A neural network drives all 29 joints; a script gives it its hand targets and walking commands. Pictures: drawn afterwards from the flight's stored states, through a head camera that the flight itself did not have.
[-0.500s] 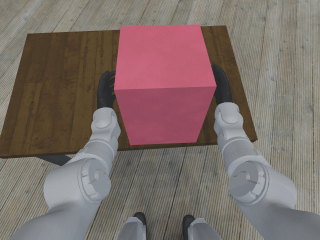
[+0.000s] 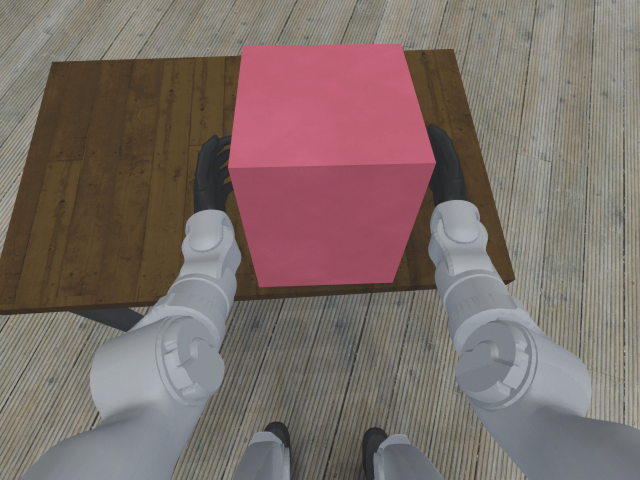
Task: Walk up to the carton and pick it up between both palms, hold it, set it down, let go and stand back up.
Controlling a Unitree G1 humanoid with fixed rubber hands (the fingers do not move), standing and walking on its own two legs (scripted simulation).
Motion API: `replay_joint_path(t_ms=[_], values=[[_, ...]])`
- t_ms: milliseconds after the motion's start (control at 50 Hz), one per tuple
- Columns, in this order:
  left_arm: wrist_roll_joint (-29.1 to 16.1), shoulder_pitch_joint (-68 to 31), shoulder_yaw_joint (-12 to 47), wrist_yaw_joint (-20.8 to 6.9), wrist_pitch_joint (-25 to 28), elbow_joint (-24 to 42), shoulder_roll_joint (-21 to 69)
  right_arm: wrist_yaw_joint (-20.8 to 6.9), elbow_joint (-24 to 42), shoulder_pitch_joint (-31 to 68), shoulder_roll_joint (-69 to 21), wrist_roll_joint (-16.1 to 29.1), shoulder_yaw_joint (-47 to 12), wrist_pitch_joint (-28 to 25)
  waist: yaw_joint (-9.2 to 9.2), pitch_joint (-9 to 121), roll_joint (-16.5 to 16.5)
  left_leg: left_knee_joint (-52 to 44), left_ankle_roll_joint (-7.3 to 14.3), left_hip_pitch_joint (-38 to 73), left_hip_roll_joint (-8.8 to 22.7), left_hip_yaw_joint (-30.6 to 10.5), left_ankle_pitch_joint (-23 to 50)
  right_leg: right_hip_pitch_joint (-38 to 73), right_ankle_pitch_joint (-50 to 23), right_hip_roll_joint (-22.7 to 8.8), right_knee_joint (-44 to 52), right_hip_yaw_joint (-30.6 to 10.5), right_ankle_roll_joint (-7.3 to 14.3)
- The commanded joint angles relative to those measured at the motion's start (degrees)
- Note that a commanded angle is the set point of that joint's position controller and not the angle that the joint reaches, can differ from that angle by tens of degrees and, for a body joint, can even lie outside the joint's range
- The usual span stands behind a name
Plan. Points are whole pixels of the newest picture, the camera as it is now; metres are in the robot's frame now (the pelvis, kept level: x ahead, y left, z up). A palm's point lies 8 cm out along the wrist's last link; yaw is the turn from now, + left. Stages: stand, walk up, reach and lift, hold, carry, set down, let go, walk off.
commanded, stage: set down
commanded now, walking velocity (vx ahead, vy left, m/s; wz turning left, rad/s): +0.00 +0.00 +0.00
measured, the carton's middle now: (324, 175) +0.51 +0.01 -0.04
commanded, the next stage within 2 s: none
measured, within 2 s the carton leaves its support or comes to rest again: rests again in 0.88 s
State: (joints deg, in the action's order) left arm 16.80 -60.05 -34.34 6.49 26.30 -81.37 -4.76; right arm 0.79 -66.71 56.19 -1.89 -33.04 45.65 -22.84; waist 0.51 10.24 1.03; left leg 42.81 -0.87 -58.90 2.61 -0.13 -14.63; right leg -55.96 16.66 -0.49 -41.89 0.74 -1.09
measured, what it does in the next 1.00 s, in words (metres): stands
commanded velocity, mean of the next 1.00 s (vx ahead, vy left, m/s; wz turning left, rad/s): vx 0.00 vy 0.00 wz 0.00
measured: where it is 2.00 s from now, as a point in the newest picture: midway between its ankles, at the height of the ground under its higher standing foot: outside the picture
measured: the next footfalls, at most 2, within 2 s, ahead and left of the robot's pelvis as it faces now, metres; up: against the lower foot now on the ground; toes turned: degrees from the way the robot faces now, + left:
none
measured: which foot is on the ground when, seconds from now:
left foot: down 0.00-1.00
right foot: down 0.00-1.00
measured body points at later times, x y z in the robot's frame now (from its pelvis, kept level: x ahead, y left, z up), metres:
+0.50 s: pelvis +0.01 +0.00 +0.00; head +0.18 +0.02 +0.42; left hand +0.48 +0.16 -0.02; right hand +0.48 -0.14 +0.00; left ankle +0.03 +0.13 -0.70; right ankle +0.01 -0.13 -0.70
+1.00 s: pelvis +0.01 +0.00 -0.02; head +0.19 +0.02 +0.40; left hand +0.49 +0.20 -0.02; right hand +0.51 -0.14 -0.01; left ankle +0.03 +0.13 -0.69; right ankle +0.01 -0.13 -0.70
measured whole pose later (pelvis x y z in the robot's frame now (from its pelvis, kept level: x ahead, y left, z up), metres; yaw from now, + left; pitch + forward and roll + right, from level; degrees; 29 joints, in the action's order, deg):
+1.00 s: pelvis +0.01 +0.00 -0.02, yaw -2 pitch +37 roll -2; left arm -11.0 -67.6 -6.7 5.7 26.9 -94.9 -12.8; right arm 4.2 -80.9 61.8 9.5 5.1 5.0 -22.3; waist -1.3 16.0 0.5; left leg 48.3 -1.3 -67.6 3.7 0.1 -17.4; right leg -64.3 18.4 0.4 -45.9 0.4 -1.4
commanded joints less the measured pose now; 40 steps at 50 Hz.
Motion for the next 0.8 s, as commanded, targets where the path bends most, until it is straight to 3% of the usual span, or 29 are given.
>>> replay_joint_path(t_ms=[0,180,380,500,580,660,720,780], values=[[6.0,-29.1,8.1,-5.8,0.8,2.5,20.0,-7.5,-6.0,25.3,-25.0,-6.1,-12.0,-0.4,-0.96,41.7,-2.7,-1.7,0.4,22.3,-1.7,7.3,17.4,21.2,-12.6,1.4,2.8,5.4,0.2],[7.0,-27.6,6.1,-5.4,0.3,2.8,18.0,-7.5,-4.8,24.6,-23.6,-6.2,-11.7,0.4,-2.0,40.9,-1.5,-2.6,0.9,22.7,-1.7,7.3,17.7,22.1,-12.4,1.2,3.3,5.4,0.3],[8.7,-27.6,4.7,-5.6,0.1,2.9,18.9,-7.4,-4.2,23.3,-26.1,-7.2,-10.9,0.5,-1.6,40.1,-2.5,-3.0,1.0,23.3,-1.3,7.0,19.8,22.5,-13.2,1.1,3.7,5.0,0.3],[7.2,-27.2,5.2,-5.0,0.2,3.3,15.4,-6.6,-4.0,22.9,-22.0,-5.8,-11.0,0.3,-1.24,40.7,-2.5,-2.9,0.5,24.9,-1.3,6.8,22.2,22.2,-14.0,1.2,4.3,5.1,0.3],[5.4,-26.5,4.9,-4.1,0.4,2.6,9.8,-5.4,-3.7,22.6,-17.5,-2.9,-12.5,0.3,-2.12,42.0,-2.2,-3.0,0.5,22.3,-1.2,7.0,21.2,25.0,-15.9,1.0,3.8,4.3,-0.1],[-1.1,-25.6,7.8,-1.6,1.1,2.9,-2.6,-2.4,-3.4,21.9,-3.2,5.0,-15.6,-0.4,-2.6,45.9,-2.2,-2.6,-0.6,20.1,-1.3,7.6,22.0,28.3,-20.8,1.3,2.7,3.2,-0.2],[-9.0,-26.8,13.2,0.1,1.7,0.9,-11.3,0.2,-3.7,23.6,5.9,15.1,-21.8,-0.4,-3.3,49.4,-1.5,-0.9,-1.4,17.9,-2.0,7.6,22.0,28.1,-23.3,1.4,1.6,1.9,-0.5],[-18.2,-30.8,20.4,0.9,2.6,-0.3,-14.0,2.1,-2.7,29.0,10.5,25.7,-29.4,-0.7,-3.78,55.9,-1.1,1.2,-2.3,15.8,-2.5,7.3,23.6,27.7,-27.2,1.9,-0.8,0.6,-0.9]])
